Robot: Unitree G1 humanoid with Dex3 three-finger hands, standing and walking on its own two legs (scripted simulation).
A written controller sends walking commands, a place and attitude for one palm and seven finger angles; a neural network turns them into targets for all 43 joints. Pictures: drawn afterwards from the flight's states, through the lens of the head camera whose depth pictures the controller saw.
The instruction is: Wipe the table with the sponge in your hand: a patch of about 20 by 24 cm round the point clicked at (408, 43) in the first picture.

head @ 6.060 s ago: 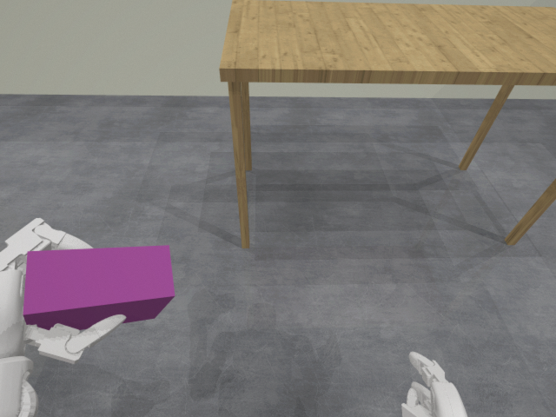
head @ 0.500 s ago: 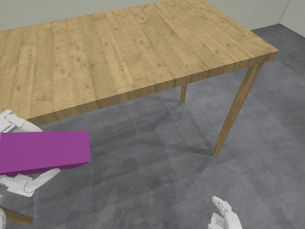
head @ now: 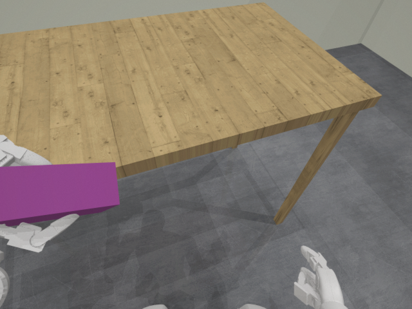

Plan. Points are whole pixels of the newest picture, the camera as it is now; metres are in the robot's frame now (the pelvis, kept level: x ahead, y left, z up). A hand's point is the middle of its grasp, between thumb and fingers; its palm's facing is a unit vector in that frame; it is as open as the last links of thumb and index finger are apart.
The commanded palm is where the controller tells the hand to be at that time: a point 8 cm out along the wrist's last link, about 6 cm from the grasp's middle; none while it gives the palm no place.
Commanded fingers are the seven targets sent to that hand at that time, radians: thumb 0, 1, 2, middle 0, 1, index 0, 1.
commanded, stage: take the last steps up to it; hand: left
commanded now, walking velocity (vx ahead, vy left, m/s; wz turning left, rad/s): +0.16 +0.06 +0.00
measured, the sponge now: (76, 192) +0.24 +0.21 +0.16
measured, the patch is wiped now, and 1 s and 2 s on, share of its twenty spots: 0.00 0.00 0.00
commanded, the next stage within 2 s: come to a stop and stand still in 0.16 s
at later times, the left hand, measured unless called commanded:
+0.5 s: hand (63, 175) +0.26 +0.22 +0.18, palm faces +0.36 -0.82 -0.45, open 10.0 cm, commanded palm +0.20 +0.28 +0.19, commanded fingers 0.00 0.10 1.30 -1.20 -1.60 -1.20 -1.60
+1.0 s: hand (73, 210) +0.21 +0.19 +0.18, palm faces +0.39 -0.81 -0.44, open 10.0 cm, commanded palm +0.15 +0.24 +0.19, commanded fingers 0.00 0.10 1.30 -1.20 -1.60 -1.20 -1.60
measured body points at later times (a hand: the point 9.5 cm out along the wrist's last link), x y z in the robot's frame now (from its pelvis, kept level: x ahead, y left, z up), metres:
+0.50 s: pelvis +0.05 -0.01 +0.00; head +0.09 -0.01 +0.45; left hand +0.23 +0.26 +0.20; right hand +0.22 -0.27 -0.07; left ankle +0.09 +0.12 -0.73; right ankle +0.03 -0.12 -0.73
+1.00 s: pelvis +0.00 -0.05 +0.02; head +0.02 -0.07 +0.46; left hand +0.18 +0.23 +0.21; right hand +0.15 -0.27 -0.10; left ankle +0.01 +0.10 -0.68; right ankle +0.01 -0.12 -0.73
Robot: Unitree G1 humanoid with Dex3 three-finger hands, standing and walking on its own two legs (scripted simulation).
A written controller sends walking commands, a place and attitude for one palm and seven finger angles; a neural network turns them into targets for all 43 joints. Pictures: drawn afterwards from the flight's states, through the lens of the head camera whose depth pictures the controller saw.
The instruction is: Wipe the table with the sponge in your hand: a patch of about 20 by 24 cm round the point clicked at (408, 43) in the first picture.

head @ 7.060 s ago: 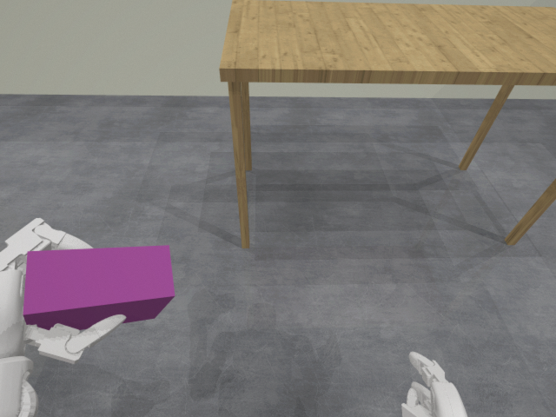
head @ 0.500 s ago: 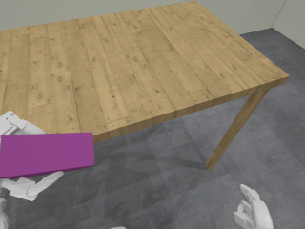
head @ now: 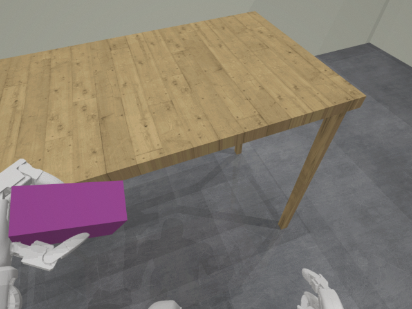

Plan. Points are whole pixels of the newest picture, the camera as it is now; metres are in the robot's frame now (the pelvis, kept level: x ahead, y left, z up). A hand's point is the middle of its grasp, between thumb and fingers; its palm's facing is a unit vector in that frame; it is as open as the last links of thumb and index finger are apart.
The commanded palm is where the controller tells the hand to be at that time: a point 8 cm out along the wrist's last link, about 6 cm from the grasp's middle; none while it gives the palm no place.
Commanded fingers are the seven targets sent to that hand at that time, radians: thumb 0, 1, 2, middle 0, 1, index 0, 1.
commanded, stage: come to a stop and stand still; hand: left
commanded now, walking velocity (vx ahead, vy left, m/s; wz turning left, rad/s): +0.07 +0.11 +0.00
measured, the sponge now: (87, 212) +0.23 +0.19 +0.14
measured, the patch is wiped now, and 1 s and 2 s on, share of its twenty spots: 0.00 0.00 0.00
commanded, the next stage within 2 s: look again from close up in 0.74 s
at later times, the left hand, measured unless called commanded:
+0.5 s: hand (3, 263) +0.15 +0.26 +0.16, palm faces +0.44 -0.81 -0.38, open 10.0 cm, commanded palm +0.10 +0.30 +0.17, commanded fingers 0.00 0.10 1.30 -1.20 -1.60 -1.20 -1.60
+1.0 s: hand out of the picture +0.18 +0.31 +0.20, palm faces +0.52 -0.77 -0.37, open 10.0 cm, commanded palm +0.10 +0.31 +0.17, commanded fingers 0.00 0.10 1.30 -1.20 -1.60 -1.20 -1.60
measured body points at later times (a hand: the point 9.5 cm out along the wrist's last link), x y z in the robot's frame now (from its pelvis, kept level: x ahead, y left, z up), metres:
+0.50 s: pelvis -0.06 +0.02 -0.01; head -0.04 +0.02 +0.44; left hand +0.12 +0.30 +0.18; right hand +0.13 -0.17 -0.10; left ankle -0.01 +0.15 -0.74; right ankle -0.01 -0.08 -0.74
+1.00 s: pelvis -0.06 +0.03 -0.01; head -0.05 +0.04 +0.44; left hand +0.15 +0.35 +0.22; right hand +0.09 -0.19 -0.09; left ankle -0.01 +0.14 -0.74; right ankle -0.01 -0.08 -0.74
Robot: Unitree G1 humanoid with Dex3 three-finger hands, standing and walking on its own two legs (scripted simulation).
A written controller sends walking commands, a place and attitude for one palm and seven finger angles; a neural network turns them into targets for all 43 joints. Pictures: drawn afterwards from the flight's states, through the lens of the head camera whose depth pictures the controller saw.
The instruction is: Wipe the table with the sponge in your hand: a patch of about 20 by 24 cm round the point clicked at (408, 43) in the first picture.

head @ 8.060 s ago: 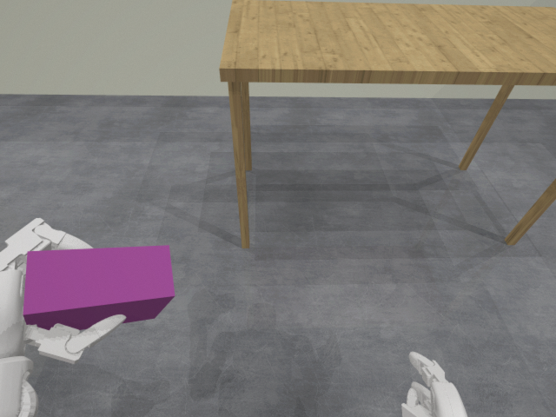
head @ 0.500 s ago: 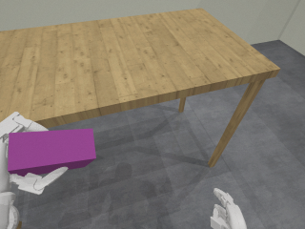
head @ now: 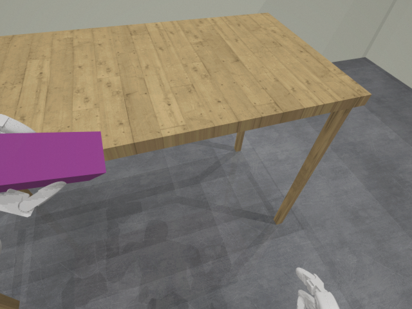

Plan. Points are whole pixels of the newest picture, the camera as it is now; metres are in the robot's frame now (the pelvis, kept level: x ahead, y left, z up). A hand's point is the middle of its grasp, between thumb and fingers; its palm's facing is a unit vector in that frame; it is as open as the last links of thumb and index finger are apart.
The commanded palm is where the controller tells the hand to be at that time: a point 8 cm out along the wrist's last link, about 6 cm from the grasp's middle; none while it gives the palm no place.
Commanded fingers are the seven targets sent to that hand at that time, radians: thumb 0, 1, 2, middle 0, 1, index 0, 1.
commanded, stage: look again from close up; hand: left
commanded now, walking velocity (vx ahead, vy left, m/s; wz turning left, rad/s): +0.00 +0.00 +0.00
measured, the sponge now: (63, 161) +0.26 +0.25 +0.19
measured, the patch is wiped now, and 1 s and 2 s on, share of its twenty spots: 0.00 0.00 0.00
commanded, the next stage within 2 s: shuffle to correct the standing spot in 0.14 s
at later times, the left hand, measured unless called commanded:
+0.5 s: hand (48, 164) +0.27 +0.28 +0.16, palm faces +0.42 -0.84 -0.34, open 10.0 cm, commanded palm +0.22 +0.32 +0.18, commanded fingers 0.00 0.10 1.30 -1.20 -1.60 -1.20 -1.60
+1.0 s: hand (65, 123) +0.35 +0.29 +0.18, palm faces +0.37 -0.82 -0.44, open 10.0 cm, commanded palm +0.28 +0.34 +0.18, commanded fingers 0.00 0.10 1.30 -1.20 -1.60 -1.20 -1.60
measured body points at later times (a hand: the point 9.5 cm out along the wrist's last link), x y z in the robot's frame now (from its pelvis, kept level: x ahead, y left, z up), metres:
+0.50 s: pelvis +0.06 +0.04 +0.00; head +0.07 +0.05 +0.45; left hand +0.24 +0.33 +0.18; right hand +0.24 -0.19 -0.07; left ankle +0.05 +0.12 -0.73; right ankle +0.06 -0.11 -0.73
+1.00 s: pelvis +0.13 +0.06 -0.01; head +0.16 +0.06 +0.44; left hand +0.33 +0.33 +0.20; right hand +0.28 -0.16 -0.10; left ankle +0.05 +0.11 -0.73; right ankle +0.22 -0.01 -0.73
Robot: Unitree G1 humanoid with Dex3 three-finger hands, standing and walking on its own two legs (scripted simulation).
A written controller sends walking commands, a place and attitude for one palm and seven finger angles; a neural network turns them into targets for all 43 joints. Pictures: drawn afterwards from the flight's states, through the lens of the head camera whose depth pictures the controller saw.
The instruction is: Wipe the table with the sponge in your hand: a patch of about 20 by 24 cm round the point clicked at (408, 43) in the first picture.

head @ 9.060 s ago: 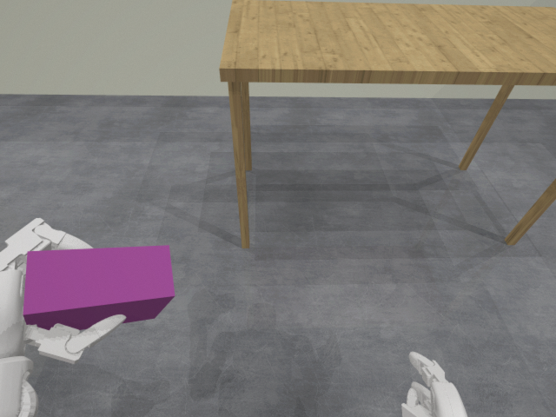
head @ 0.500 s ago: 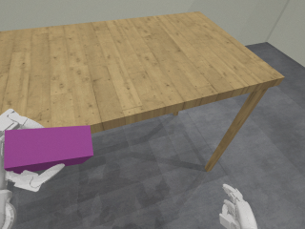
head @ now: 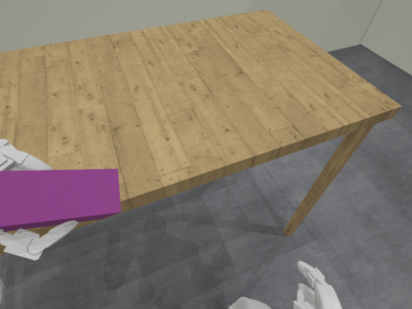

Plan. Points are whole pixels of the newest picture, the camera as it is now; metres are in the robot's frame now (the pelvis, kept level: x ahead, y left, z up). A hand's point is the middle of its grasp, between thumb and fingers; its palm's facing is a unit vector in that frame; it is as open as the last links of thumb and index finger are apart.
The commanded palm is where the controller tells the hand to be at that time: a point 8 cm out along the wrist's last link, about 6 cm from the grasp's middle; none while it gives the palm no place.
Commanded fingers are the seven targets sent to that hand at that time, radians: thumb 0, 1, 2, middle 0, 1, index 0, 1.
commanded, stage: shuffle to correct the standing spot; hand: left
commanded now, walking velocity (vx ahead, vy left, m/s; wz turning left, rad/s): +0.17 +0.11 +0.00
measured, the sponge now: (77, 198) +0.24 +0.19 +0.16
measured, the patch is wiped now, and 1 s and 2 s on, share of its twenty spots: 0.00 0.00 0.00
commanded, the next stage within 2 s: come to a stop and stand still in 0.36 s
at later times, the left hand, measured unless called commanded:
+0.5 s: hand (6, 159) +0.29 +0.29 +0.19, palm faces +0.42 -0.81 -0.42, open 10.0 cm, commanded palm +0.23 +0.32 +0.20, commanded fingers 0.00 0.10 1.30 -1.20 -1.60 -1.20 -1.60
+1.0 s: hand (23, 138) +0.34 +0.29 +0.19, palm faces +0.32 -0.86 -0.39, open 10.0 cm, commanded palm +0.28 +0.34 +0.20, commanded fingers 0.00 0.10 1.30 -1.20 -1.60 -1.20 -1.60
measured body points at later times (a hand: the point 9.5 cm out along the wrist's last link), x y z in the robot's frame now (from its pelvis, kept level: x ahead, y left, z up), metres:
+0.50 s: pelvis +0.06 +0.05 +0.00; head +0.06 +0.04 +0.45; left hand +0.26 +0.33 +0.21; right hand +0.22 -0.17 -0.08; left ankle +0.11 +0.20 -0.72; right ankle +0.09 -0.03 -0.72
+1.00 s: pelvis +0.10 +0.07 +0.02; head +0.14 +0.07 +0.47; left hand +0.31 +0.33 +0.21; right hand +0.31 -0.16 -0.04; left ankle +0.13 +0.18 -0.72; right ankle +0.09 -0.03 -0.72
